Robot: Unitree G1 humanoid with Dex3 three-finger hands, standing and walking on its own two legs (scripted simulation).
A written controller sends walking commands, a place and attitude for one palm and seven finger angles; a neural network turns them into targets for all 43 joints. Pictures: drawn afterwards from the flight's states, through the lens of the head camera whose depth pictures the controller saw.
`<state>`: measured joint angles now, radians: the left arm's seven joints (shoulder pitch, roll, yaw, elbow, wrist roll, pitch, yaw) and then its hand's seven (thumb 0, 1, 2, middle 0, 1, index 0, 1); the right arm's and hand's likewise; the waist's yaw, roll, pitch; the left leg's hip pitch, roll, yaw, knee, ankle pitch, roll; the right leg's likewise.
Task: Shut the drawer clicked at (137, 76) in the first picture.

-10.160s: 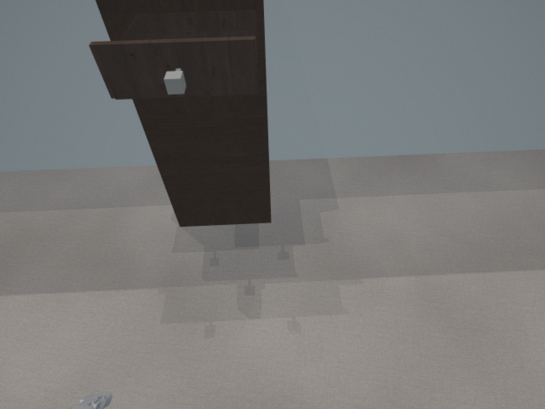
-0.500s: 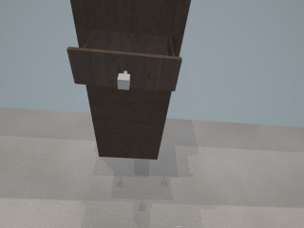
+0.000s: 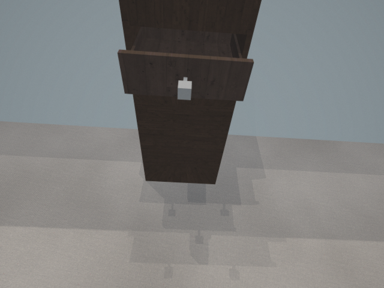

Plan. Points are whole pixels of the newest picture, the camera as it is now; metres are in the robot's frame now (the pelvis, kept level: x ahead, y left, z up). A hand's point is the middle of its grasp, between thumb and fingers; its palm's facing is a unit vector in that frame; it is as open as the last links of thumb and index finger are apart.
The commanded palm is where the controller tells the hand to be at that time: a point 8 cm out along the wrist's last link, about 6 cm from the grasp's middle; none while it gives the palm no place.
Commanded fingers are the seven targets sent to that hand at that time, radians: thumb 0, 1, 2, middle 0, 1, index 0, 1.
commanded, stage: come to a stop and stand still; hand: left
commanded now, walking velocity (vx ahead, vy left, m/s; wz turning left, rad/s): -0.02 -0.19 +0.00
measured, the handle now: (184, 86) +0.63 +0.06 +0.09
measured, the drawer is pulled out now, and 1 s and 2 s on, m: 0.18 0.18 0.18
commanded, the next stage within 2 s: look again from close up in 0.32 s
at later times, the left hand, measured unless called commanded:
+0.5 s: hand out of the picture +0.12 +0.18 -0.16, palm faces -0.02 -0.98 -0.19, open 7.3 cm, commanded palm none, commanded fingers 0.00 0.90 0.90 -0.20 -0.30 -0.20 -0.30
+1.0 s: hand out of the picture +0.06 +0.15 -0.17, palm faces +0.03 -0.98 -0.19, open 7.3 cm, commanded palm none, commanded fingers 0.00 0.90 0.90 -0.20 -0.30 -0.20 -0.30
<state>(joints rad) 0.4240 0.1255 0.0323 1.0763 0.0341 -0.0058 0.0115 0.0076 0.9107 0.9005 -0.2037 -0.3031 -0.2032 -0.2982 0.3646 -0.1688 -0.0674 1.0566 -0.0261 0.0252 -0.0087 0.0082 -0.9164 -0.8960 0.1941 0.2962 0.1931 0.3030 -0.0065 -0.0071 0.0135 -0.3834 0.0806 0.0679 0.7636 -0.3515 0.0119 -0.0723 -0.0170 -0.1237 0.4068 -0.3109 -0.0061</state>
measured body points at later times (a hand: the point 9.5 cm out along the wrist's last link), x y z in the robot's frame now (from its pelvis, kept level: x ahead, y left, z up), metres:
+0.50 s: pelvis +0.03 +0.00 +0.00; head +0.06 +0.01 +0.45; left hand +0.13 +0.24 -0.15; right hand -0.01 -0.21 -0.15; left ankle +0.03 +0.12 -0.74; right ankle +0.03 -0.14 -0.73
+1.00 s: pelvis +0.07 -0.02 +0.01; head +0.09 -0.02 +0.46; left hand +0.06 +0.21 -0.15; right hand +0.10 -0.25 -0.15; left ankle +0.04 +0.10 -0.74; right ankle +0.03 -0.14 -0.74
